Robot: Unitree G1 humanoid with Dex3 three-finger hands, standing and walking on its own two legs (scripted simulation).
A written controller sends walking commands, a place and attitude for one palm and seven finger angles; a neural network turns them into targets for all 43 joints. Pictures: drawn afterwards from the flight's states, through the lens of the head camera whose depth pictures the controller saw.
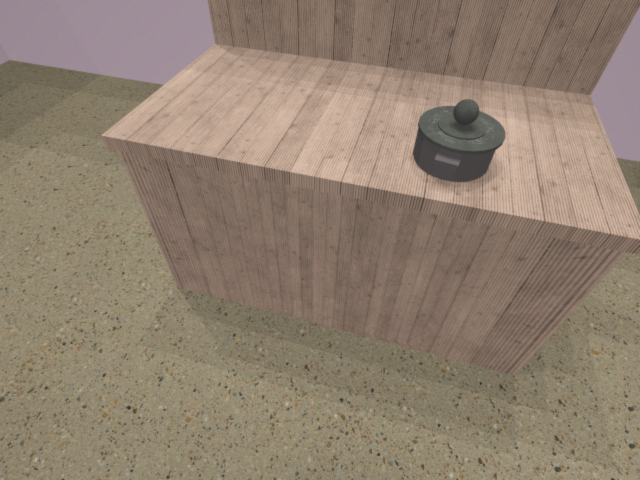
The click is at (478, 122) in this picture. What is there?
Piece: lid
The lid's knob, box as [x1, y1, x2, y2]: [453, 99, 478, 124]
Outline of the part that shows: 470,99 460,101 454,108 454,117 460,123 470,123 476,118 478,114 477,104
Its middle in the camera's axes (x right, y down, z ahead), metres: +0.32 -0.28 +0.85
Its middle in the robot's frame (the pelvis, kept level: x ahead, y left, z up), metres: +0.85 -0.28 +0.05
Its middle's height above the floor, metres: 0.83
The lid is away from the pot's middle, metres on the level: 0.00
